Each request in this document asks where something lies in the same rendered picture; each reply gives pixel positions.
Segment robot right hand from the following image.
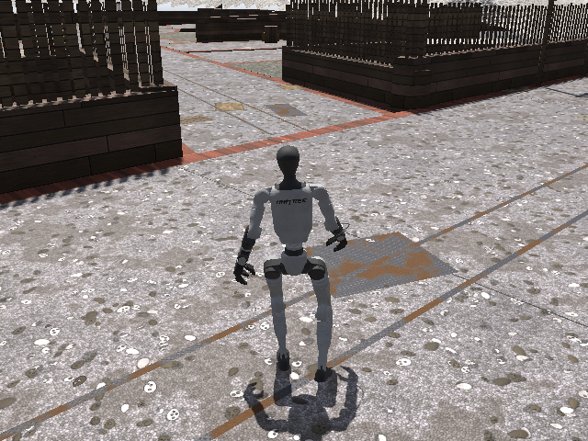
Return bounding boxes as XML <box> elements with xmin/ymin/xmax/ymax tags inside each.
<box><xmin>326</xmin><ymin>237</ymin><xmax>347</xmax><ymax>252</ymax></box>

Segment robot left hand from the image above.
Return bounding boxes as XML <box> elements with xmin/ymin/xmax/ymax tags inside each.
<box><xmin>233</xmin><ymin>262</ymin><xmax>255</xmax><ymax>285</ymax></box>

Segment robot right upper arm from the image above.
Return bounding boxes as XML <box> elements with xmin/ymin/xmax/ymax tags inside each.
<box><xmin>309</xmin><ymin>184</ymin><xmax>339</xmax><ymax>232</ymax></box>

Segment humanoid robot head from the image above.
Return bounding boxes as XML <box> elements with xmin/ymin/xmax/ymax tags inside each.
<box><xmin>275</xmin><ymin>145</ymin><xmax>306</xmax><ymax>190</ymax></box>

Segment robot left upper arm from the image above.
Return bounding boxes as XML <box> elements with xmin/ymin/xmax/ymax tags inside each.
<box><xmin>247</xmin><ymin>187</ymin><xmax>271</xmax><ymax>240</ymax></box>

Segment left robot forearm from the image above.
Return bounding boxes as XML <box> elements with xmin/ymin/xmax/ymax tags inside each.
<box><xmin>236</xmin><ymin>225</ymin><xmax>255</xmax><ymax>266</ymax></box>

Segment right robot forearm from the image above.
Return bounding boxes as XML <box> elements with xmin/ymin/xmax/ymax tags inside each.
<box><xmin>331</xmin><ymin>216</ymin><xmax>345</xmax><ymax>241</ymax></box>

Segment humanoid robot torso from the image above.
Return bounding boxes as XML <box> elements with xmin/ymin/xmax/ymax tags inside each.
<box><xmin>269</xmin><ymin>180</ymin><xmax>312</xmax><ymax>276</ymax></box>

